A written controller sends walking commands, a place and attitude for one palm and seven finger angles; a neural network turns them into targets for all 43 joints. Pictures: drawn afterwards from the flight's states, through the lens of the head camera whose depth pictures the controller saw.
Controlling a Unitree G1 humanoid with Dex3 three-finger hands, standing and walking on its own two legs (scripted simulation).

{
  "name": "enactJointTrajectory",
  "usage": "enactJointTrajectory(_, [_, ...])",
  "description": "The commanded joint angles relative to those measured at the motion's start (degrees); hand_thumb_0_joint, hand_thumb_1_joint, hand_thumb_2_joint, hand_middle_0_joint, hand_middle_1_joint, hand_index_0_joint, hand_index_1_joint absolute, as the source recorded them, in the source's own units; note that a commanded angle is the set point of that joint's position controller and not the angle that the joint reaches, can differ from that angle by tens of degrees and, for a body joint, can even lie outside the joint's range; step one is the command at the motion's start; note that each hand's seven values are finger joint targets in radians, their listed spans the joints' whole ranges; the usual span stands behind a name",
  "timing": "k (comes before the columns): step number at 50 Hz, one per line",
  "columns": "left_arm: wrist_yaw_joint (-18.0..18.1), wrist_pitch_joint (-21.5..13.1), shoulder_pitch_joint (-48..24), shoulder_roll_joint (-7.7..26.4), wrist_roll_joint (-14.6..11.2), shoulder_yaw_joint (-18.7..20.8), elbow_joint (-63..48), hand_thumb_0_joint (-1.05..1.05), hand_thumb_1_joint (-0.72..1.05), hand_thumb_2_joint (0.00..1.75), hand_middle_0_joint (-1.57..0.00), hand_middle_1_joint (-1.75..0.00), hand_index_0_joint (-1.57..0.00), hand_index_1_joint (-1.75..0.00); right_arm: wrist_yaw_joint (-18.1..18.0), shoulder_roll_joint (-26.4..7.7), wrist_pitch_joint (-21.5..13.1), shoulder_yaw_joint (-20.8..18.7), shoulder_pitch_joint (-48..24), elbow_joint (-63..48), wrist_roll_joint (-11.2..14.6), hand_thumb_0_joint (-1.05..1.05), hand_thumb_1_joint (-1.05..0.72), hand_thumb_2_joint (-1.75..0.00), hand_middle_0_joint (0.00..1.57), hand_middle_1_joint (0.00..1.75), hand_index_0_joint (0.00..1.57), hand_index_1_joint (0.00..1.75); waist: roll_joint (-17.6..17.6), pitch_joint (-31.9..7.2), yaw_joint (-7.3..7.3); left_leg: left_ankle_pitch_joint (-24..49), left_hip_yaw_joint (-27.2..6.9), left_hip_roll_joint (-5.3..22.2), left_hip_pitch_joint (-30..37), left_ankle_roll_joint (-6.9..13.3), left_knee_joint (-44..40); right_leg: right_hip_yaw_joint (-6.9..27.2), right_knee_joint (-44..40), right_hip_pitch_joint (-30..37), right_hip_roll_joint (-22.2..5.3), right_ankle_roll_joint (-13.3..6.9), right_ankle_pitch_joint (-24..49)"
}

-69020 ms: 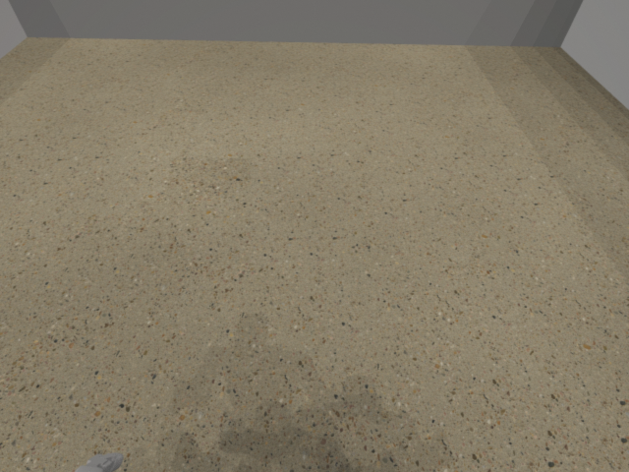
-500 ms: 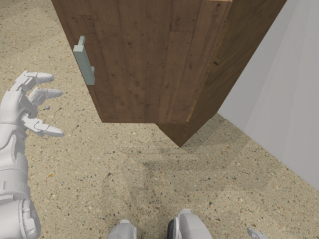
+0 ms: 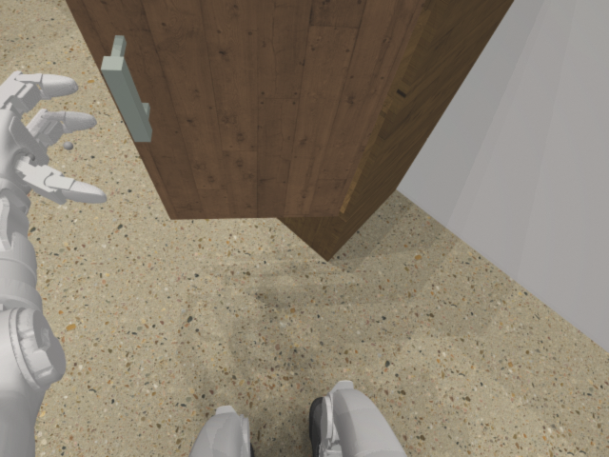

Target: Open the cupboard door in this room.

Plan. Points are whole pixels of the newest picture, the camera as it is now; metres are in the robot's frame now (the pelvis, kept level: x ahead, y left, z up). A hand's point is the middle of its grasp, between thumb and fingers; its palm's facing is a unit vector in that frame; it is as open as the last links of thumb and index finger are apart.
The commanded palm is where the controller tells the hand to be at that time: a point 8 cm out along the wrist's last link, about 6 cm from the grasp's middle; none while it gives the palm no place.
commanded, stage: move the hooked fingers beside the handle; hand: left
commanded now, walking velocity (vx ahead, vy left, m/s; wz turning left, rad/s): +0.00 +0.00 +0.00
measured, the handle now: (131, 92) +0.58 +0.20 +0.06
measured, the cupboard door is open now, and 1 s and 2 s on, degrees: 46 46 45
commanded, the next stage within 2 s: slide the fingers in behind the handle in 1.12 s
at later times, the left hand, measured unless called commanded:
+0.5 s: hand (83, 109) +0.54 +0.26 +0.06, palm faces -0.01 -1.00 -0.02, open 14.0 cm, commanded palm +0.52 +0.30 +0.06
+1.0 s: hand (82, 121) +0.52 +0.25 +0.06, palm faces -0.01 -1.00 -0.01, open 14.0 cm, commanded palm +0.51 +0.29 +0.06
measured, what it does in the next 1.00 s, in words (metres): stands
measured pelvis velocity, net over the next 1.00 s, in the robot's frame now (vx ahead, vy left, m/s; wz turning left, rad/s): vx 0.01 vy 0.01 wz -0.01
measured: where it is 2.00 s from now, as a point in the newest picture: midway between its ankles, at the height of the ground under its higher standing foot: outside the picture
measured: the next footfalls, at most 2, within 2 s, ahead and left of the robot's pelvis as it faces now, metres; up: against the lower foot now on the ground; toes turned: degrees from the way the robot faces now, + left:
none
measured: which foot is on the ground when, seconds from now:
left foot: down 0.00-1.00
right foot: down 0.00-1.00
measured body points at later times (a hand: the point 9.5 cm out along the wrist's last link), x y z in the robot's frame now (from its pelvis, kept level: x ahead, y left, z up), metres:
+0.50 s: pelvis +0.01 +0.01 -0.01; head +0.18 +0.04 +0.40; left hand +0.54 +0.31 +0.06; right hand -0.03 -0.26 -0.10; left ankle -0.02 +0.09 -0.66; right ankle +0.06 -0.13 -0.66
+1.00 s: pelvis +0.01 +0.01 +0.00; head +0.17 +0.05 +0.42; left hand +0.52 +0.31 +0.06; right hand +0.02 -0.26 -0.10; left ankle -0.02 +0.09 -0.66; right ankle +0.06 -0.13 -0.66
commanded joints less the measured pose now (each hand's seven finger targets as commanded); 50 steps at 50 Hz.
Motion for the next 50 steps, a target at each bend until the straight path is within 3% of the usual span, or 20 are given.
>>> enactJointTrajectory(1, [0.63,-2.93,-25.46,20.11,0.39,2.95,-9.52,0.0,-0.5,0.3,-0.3,-1.2,-0.3,-1.2,-1.08,-11.43,-0.25,-3.77,9.81,-3.0,-0.18,0.0,-0.9,-0.9,0.2,0.3,0.2,0.3,9.87,-25.92,-0.47,24.47,-4.66,-0.71,9.12,-1.59,-8.47,3.24,-3.0,17.94,2.47,-1.25,11.83])
enactJointTrajectory(5, [0.9,-3.98,-27.4,23.12,0.91,4.75,-11.09,0.0,-0.5,0.3,-0.3,-1.2,-0.3,-1.2,-0.85,-11.72,0.35,-3.89,11.21,-2.96,-0.62,0.0,-0.9,-0.9,0.2,0.3,0.2,0.3,12.49,-31.49,-0.6,30.5,-5.29,-0.2,13.12,-2.2,-7.29,3.03,-2.15,17.83,2.83,-1.38,14.76])
enactJointTrajectory(9, [0.49,-2.17,-29.89,20.39,1.28,1.43,-5.63,0.0,-0.5,0.3,-0.3,-1.2,-0.3,-1.2,-0.88,-11.83,1.17,-3.21,11.7,-2.55,-0.4,0.0,-0.9,-0.9,0.2,0.3,0.2,0.3,10.61,-24.36,-3.2,26.62,-5.87,-0.06,10.06,-1.73,-7.45,2.31,-2.81,13.8,3.04,-1.26,11.67])
enactJointTrajectory(11, [0.95,-1.81,-31.86,23.34,1.99,3.25,-6.75,0.0,-0.5,0.3,-0.3,-1.2,-0.3,-1.2,-0.97,-12.39,1.45,-3.38,12.68,-2.22,-0.8,0.0,-0.9,-0.9,0.2,0.3,0.2,0.3,11.97,-28.4,-3.12,27.78,-6.08,0.09,11.23,-1.79,-6.8,2.46,-2.49,13.66,2.92,-1.12,12.06])
enactJointTrajectory(13, [1.37,-1.51,-33.97,24.65,2.66,3.17,-6.49,0.0,-0.5,0.3,-0.3,-1.2,-0.3,-1.2,-0.94,-12.28,1.68,-3.05,13.04,-2.12,-0.88,0.0,-0.9,-0.9,0.2,0.3,0.2,0.3,11.71,-28.63,-4.03,28.0,-6.06,0.08,9.99,-1.66,-6.28,2.54,-2.23,14.18,2.91,-0.99,13.08])
enactJointTrajectory(14, [1.3,-1.9,-34.71,23.69,2.64,2.48,-7.15,0.0,-0.5,0.3,-0.3,-1.2,-0.3,-1.2,-0.87,-12.1,1.7,-3.1,13.53,-2.26,-0.98,0.0,-0.9,-0.9,0.2,0.3,0.2,0.3,14.14,-29.21,-3.99,30.84,-6.54,0.13,12.31,-2.24,-6.18,2.1,-1.84,12.82,3.06,-1.33,13.67])
enactJointTrajectory(15, [1.45,-2.18,-34.91,25.48,3.08,3.77,-8.32,0.0,-0.5,0.3,-0.3,-1.2,-0.3,-1.2,-0.67,-12.38,1.97,-3.19,14.08,-1.92,-1.27,0.0,-0.9,-0.9,0.2,0.3,0.2,0.3,16.39,-32.12,-3.24,33.84,-6.9,0.5,14.72,-2.86,-5.78,2.07,-1.53,12.29,3.03,-1.34,14.15])
enactJointTrajectory(19, [1.26,-0.82,-29.22,24.54,3.05,4.19,-4.24,0.0,-0.5,0.3,-0.3,-1.2,-0.3,-1.2,-0.2,-12.32,2.85,-3.14,14.59,-2.84,-1.35,0.0,-0.9,-0.9,0.2,0.3,0.2,0.3,12.41,-29.92,-3.21,34.2,-6.44,0.56,12.13,-2.09,-5.5,1.82,-1.67,13.79,3.47,-1.39,15.9])
enactJointTrajectory(25, [1.39,-1.46,-27.37,27.41,2.48,7.15,-11.5,0.0,-0.5,0.3,-0.3,-1.2,-0.3,-1.2,0.41,-12.19,3.71,-3.84,14.94,-3.9,-1.37,0.0,-0.9,-0.9,0.2,0.3,0.2,0.3,15.08,-35.04,-1.52,38.52,-5.89,0.88,14.81,-2.32,-5.69,2.27,-1.63,17.04,3.67,-1.31,19.52])
enactJointTrajectory(27, [1.48,-1.29,-26.83,25.5,2.14,6.23,-10.09,0.0,-0.5,0.3,-0.3,-1.2,-0.3,-1.2,0.67,-11.93,3.86,-3.74,14.68,-3.51,-1.32,0.0,-0.9,-0.9,0.2,0.3,0.2,0.3,13.65,-31.19,-2.08,37.02,-5.84,0.97,13.73,-2.2,-5.93,1.99,-2.21,16.13,3.77,-1.22,18.48])
enactJointTrajectory(29, [1.67,-2.11,-27.42,27.05,1.94,7.52,-12.86,0.0,-0.5,0.3,-0.3,-1.2,-0.3,-1.2,0.53,-12.12,3.79,-3.93,14.66,-3.85,-1.4,0.0,-0.9,-0.9,0.2,0.3,0.2,0.3,14.03,-32.59,-1.66,37.46,-5.85,0.83,14.14,-1.96,-5.92,2.21,-1.96,17.42,3.91,-1.47,19.35])
enactJointTrajectory(31, [1.47,-2.04,-26.4,23.91,1.91,5.39,-12.51,0.0,-0.5,0.3,-0.3,-1.2,-0.3,-1.2,0.74,-11.62,3.89,-4.01,14.74,-3.26,-1.26,0.0,-0.9,-0.9,0.2,0.3,0.2,0.3,16.11,-32.53,-1.94,39.5,-5.82,0.98,16.75,-2.56,-5.96,2.03,-2.48,15.52,3.87,-1.21,18.87])
enactJointTrajectory(32, [1.51,-2.01,-26.13,24.33,1.92,5.69,-11.94,0.0,-0.5,0.3,-0.3,-1.2,-0.3,-1.2,0.69,-11.74,3.91,-4.04,14.62,-2.97,-1.27,0.0,-0.9,-0.9,0.2,0.3,0.2,0.3,14.23,-30.87,-1.95,38.72,-5.98,1.08,15.96,-2.47,-6.12,1.92,-2.66,15.73,3.91,-1.18,18.52])
enactJointTrajectory(35, [1.05,-2.16,-25.95,22.17,1.31,4.37,-12.47,0.0,-0.5,0.3,-0.3,-1.2,-0.3,-1.2,0.68,-11.66,4.07,-4.18,14.62,-2.69,-1.18,0.0,-0.9,-0.9,0.2,0.3,0.2,0.3,15.11,-31.13,-2.04,41.08,-6.39,1.2,18.38,-2.89,-6.28,1.65,-2.89,14.53,4.01,-1.24,18.4])
enactJointTrajectory(37, [1.08,-1.66,-26.4,19.02,1.14,2.05,-10.47,0.0,-0.5,0.3,-0.3,-1.2,-0.3,-1.2,0.68,-11.42,4.19,-4.08,14.27,-2.23,-1.07,0.0,-0.9,-0.9,0.2,0.3,0.2,0.3,13.84,-27.92,-3.1,38.99,-6.51,1.18,17.43,-2.89,-6.49,1.3,-3.26,12.67,3.99,-1.05,16.65])
enactJointTrajectory(40, [1.34,-2.29,-27.98,19.64,1.11,2.39,-12.39,0.0,-0.5,0.3,-0.3,-1.2,-0.3,-1.2,0.47,-11.46,4.24,-4.22,14.22,-2.1,-1.2,0.0,-0.9,-0.9,0.2,0.3,0.2,0.3,15.16,-30.04,-2.79,41.46,-6.68,1.2,19.21,-3.19,-6.1,1.45,-2.83,12.76,3.85,-1.18,17.82])
enactJointTrajectory(42, [1.57,-2.18,-27.04,17.25,1.14,0.81,-10.9,0.0,-0.5,0.3,-0.3,-1.2,-0.3,-1.2,0.67,-11.09,4.29,-4.1,13.87,-2.11,-1.2,0.0,-0.9,-0.9,0.2,0.3,0.2,0.3,14.28,-28.13,-3.04,41.24,-6.87,1.22,18.96,-3.5,-6.22,1.09,-2.92,11.87,3.92,-1.21,17.06])
enactJointTrajectory(46, [2.51,-3.05,-26.73,17.66,1.21,1.63,-12.14,0.0,-0.5,0.3,-0.3,-1.2,-0.3,-1.2,0.67,-11.05,4.35,-4.35,13.45,-2.53,-1.23,0.0,-0.9,-0.9,0.2,0.3,0.2,0.3,14.17,-30.22,-2.34,41.73,-6.75,1.05,19.13,-3.54,-5.91,1.39,-2.52,13.1,3.8,-1.22,17.84])
enactJointTrajectory(48, [2.96,-2.64,-26.59,17.91,1.45,1.68,-9.97,0.0,-0.5,0.3,-0.3,-1.2,-0.3,-1.2,0.69,-11.04,4.29,-4.09,12.86,-2.61,-1.11,0.0,-0.9,-0.9,0.2,0.3,0.2,0.3,11.96,-27.82,-2.56,37.21,-6.21,0.74,15.61,-2.92,-6.12,1.62,-2.71,14.18,3.77,-1.2,16.93])
enactJointTrajectory(50, [3.25,-3.07,-29.34,18.72,1.92,1.47,-10.53,0.0,-0.5,0.3,-0.3,-1.2,-0.3,-1.2,0.47,-11.0,4.2,-3.84,12.58,-2.65,-1.09,0.0,-0.9,-0.9,0.2,0.3,0.2,0.3,13.76,-27.89,-2.87,35.96,-6.14,0.56,15.09,-2.86,-6.09,1.83,-2.39,13.92,3.65,-1.28,16.61])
